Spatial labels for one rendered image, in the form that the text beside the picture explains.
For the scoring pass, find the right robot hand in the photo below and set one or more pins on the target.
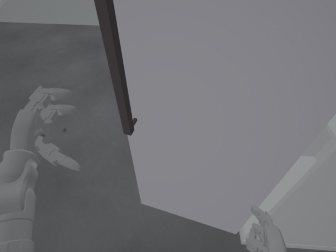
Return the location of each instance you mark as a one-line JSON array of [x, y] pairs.
[[271, 239]]

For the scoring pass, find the handle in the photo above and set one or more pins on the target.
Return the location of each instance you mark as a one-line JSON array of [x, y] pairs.
[[109, 30]]

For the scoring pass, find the fridge door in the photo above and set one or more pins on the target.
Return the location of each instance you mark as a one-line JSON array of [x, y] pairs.
[[228, 94]]

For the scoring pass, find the robot left forearm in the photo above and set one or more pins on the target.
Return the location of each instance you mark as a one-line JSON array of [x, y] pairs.
[[18, 176]]

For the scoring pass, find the left robot hand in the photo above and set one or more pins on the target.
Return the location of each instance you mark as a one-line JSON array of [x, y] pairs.
[[31, 122]]

